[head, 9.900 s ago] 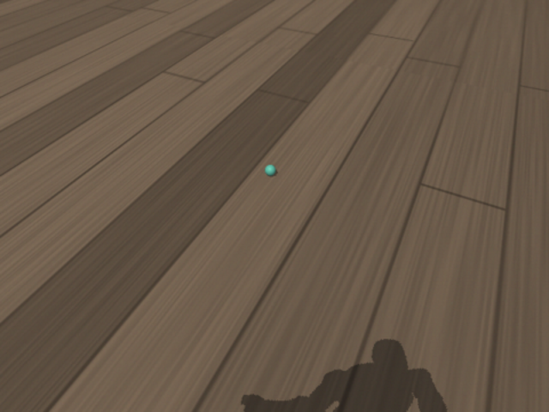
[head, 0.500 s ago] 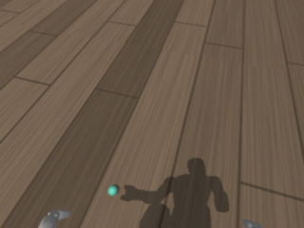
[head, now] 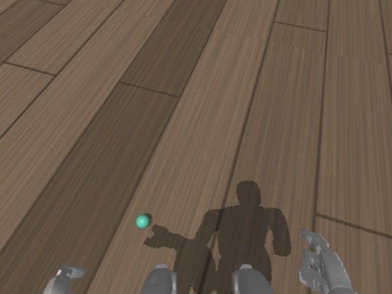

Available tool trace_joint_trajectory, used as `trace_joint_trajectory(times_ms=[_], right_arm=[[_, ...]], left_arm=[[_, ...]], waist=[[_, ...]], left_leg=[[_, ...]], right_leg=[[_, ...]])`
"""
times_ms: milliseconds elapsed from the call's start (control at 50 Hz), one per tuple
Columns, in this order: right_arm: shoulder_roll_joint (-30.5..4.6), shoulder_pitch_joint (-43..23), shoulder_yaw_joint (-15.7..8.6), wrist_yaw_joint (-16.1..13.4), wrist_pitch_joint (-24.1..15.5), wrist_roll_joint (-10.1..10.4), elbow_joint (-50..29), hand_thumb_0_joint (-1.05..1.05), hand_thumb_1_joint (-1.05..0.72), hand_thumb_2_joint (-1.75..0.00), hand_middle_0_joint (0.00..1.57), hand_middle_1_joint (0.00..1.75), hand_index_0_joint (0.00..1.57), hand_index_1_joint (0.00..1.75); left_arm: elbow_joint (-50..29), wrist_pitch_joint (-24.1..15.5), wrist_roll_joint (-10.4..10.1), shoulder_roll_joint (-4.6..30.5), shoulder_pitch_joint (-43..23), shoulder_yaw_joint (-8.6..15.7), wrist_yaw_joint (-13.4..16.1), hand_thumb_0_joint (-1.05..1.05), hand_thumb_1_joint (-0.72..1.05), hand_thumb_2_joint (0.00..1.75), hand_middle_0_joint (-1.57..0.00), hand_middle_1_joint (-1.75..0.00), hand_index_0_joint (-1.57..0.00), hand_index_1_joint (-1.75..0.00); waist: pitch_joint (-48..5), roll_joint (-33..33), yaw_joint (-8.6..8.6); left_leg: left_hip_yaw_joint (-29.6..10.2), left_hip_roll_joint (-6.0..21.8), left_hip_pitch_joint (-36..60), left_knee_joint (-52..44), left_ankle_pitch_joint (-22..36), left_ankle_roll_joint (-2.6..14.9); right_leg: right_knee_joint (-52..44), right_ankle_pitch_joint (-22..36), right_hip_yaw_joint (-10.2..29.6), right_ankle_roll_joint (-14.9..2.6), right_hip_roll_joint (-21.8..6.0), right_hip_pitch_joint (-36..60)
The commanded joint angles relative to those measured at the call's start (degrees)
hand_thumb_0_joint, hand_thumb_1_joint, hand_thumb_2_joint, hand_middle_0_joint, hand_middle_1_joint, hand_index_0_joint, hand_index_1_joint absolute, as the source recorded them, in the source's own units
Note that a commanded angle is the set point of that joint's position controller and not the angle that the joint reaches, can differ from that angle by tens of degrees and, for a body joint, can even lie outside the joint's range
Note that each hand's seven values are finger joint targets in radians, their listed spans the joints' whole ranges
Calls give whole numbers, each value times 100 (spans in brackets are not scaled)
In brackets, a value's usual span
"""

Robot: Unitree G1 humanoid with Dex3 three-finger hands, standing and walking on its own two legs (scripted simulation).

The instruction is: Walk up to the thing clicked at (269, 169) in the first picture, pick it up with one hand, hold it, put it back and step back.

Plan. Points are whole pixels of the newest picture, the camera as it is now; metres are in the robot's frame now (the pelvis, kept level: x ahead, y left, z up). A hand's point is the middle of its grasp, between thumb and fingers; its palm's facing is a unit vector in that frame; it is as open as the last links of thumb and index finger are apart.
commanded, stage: rise first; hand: left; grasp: from above
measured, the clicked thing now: (142, 221) +0.43 +0.25 -0.64
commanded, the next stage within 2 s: none
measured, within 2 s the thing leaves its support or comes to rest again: neither
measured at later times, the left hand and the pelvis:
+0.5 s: hand (108, 251) +0.27 +0.29 -0.35, palm faces -0.45 -0.35 -0.82, open 14.0 cm; pelvis -0.07 -0.01 -0.21, yaw -2 degrees
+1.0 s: hand (117, 234) +0.34 +0.29 -0.46, palm faces -0.46 -0.05 -0.89, open 14.2 cm; pelvis -0.08 +0.01 -0.30, yaw -5 degrees
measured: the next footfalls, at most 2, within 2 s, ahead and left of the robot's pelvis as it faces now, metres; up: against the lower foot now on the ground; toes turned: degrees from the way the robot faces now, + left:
none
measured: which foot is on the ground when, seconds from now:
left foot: down 0.00-1.00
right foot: down 0.00-1.00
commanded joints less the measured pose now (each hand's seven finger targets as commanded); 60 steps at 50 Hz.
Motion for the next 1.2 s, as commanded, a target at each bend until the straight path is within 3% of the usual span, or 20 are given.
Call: trace_joint_trajectory(times_ms=[0, 60, 80, 100, 140, 200, 280, 320, 340, 400, 540, 580, 640, 780, 820, 840, 900, 1040, 1080, 1180], right_arm=[[-958, -37, -354, -19, -400, -18, -583, 0, -91, -90, 20, 30, 20, 30], [-1046, -71, -405, 73, -501, -27, -548, 0, -88, -89, 20, 30, 20, 30], [-1091, -100, -425, 94, -511, -16, -510, 0, -88, -89, 20, 30, 20, 30], [-1143, -75, -446, 108, -507, -3, -458, 0, -87, -89, 20, 30, 20, 30], [-1190, -101, -458, 157, -476, 16, -355, 0, -88, -90, 20, 30, 20, 30], [-1298, -99, -501, 213, -393, 36, -233, 0, -89, -90, 20, 30, 20, 30], [-1270, 39, -565, 265, -263, 33, -13, 0, -89, -90, 20, 30, 20, 30], [-1271, 81, -575, 290, -233, 2, 92, 0, -89, -90, 20, 30, 20, 30], [-1251, 112, -581, 295, -220, -2, 153, 0, -89, -90, 20, 30, 20, 30], [-1288, 175, -614, 303, -176, -57, 252, 0, -89, -90, 20, 30, 20, 30], [-1316, 241, -577, 339, -1, -154, 424, 0, -90, -90, 20, 30, 20, 30], [-1362, 289, -548, 356, 57, -182, 488, 0, -90, -90, 20, 30, 20, 30], [-1380, 346, -497, 399, 158, -220, 567, 0, -90, -90, 20, 30, 20, 30], [-1501, 571, -468, 514, 412, -350, 788, 0, -90, -90, 20, 30, 20, 30], [-1521, 598, -448, 552, 463, -396, 833, 0, -90, -90, 20, 30, 20, 30], [-1543, 623, -445, 571, 481, -426, 868, 0, -90, -90, 20, 30, 20, 30], [-1561, 697, -451, 615, 545, -478, 910, 0, -90, -90, 20, 30, 20, 30], [-1562, 712, -410, 700, 597, -604, 989, 0, -90, -90, 20, 30, 20, 30], [-1549, 731, -382, 722, 602, -648, 963, 0, -90, -90, 20, 30, 20, 30], [-1554, 726, -299, 761, 578, -717, 990, 0, -90, -90, 20, 30, 20, 30]], left_arm=[[-222, -511, 542, 1308, -868, 514, 178, 0, -51, 94, -14, -101, -14, -101], [-225, -919, 896, 1140, -1037, 226, 216, 0, -48, 93, -15, -101, -15, -101], [-237, -1055, 1034, 1209, -1236, 183, 234, 0, -48, 94, -15, -102, -15, -102], [-226, -1169, 1161, 1435, -1347, 337, 287, 0, -46, 92, -15, -102, -16, -102], [-56, -1363, 1400, 1581, -1539, 336, 401, 0, -48, 93, -14, -104, -15, -103], [120, -1514, 1823, 2171, -1954, 680, 646, 0, -52, 97, -9, -107, -10, -106], [335, -1538, 2229, 2247, -2815, 553, 877, 0, -54, 99, -7, -108, -8, -107], [635, -1569, 2399, 2470, -3389, 593, 931, 0, -54, 100, -6, -107, -7, -106], [784, -1600, 2482, 2463, -3708, 473, 915, 0, -55, 100, -7, -106, -7, -106], [1172, -1742, 2732, 2950, -4379, 597, 888, 0, -56, 102, -7, -105, -7, -105], [1886, -2142, 3366, 3404, -5277, 559, 896, 0, -57, 104, -8, -103, -7, -104], [1983, -2237, 3600, 3600, -5536, 609, 958, 0, -57, 105, -8, -102, -7, -104], [2251, -2383, 3899, 3536, -5818, 490, 1091, 0, -57, 105, -9, -99, -7, -101], [2591, -2526, 4508, 3686, -6356, 447, 1583, 0, -55, 103, -9, -98, -7, -99], [2691, -2532, 4634, 3615, -6572, 359, 1705, 0, -56, 104, -8, -97, -6, -98], [2709, -2519, 4703, 3712, -6620, 412, 1758, 0, -56, 104, -8, -97, -6, -98], [2941, -2490, 4939, 3726, -6815, 335, 1871, 0, -56, 104, -8, -97, -6, -99], [3355, -2461, 5245, 3791, -7189, 281, 2075, 0, -55, 102, -7, -99, -7, -100], [3443, -2471, 5272, 3765, -7360, 261, 2117, 0, -54, 101, -8, -99, -7, -100], [3823, -2481, 5286, 3948, -7500, 346, 2194, 0, -53, 99, -7, -102, -8, -101]], waist=[[-1371, 283, -165], [-1891, 492, -105], [-2105, 530, -160], [-2292, 611, -106], [-2580, 607, -77], [-3020, 742, 76], [-3485, 376, -31], [-3580, 164, -56], [-3637, 40, -113], [-3707, -45, -106], [-3528, 138, -101], [-3541, 385, -125], [-3239, 606, -266], [-3496, 1079, -379], [-3367, 1234, -484], [-3469, 1320, -445], [-3493, 1402, -537], [-3476, 1289, -641], [-3383, 1204, -731], [-3376, 1046, -759]], left_leg=[[-103, -166, 240, -5, 1194, 20], [-243, -162, -53, 398, 1016, -40], [-297, -141, -125, 554, 993, -45], [-311, -150, -224, 733, 1084, -53], [-354, -136, -471, 1118, 1326, -58], [-352, -147, -797, 1674, 1677, -45], [-74, -206, -1583, 2441, 1634, 96], [11, -233, -2233, 2807, 1203, 139], [38, -226, -2452, 2958, 1032, 164], [70, -232, -3047, 3256, 289, 163], [48, -239, -3758, 3653, -515, 173], [-35, -222, -3669, 3676, -600, 159], [-184, -208, -3842, 3749, -849, 149], [-325, -181, -3414, 4102, -171, 72], [-400, -170, -3442, 4137, -152, 51], [-454, -154, -3292, 4142, -31, 28], [-403, -171, -3338, 4313, 81, 37], [-365, -186, -3601, 4630, 43, 83], [-349, -198, -3805, 4701, -60, 108], [-261, -203, -4109, 4947, -95, 157]], right_leg=[[197, 964, 90, -219, 215, -555], [893, 781, 61, -235, 198, -1281], [1074, 769, 55, -234, 198, -1521], [1278, 839, 64, -239, 188, -1657], [1700, 978, 48, -252, 182, -2050], [2253, 1147, 39, -277, 182, -2569], [2430, 1426, 133, -215, 220, -2520], [2525, 1202, 193, -178, 221, -2566], [2555, 1077, 210, -160, 231, -2566], [2708, 287, 220, -162, 232, -2766], [3140, -754, 95, -231, 303, -3537], [3406, -726, -49, -271, 320, -3850], [3739, -787, -206, -299, 327, -4406], [4336, -163, -391, -354, 303, -5062], [4503, -105, -432, -345, 275, -5256], [4601, -14, -452, -344, 256, -5304], [4675, 63, -456, -350, 270, -5411], [4841, 70, -464, -332, 283, -5541], [4846, 2, -461, -313, 279, -5554], [4910, -11, -463, -300, 315, -5514]])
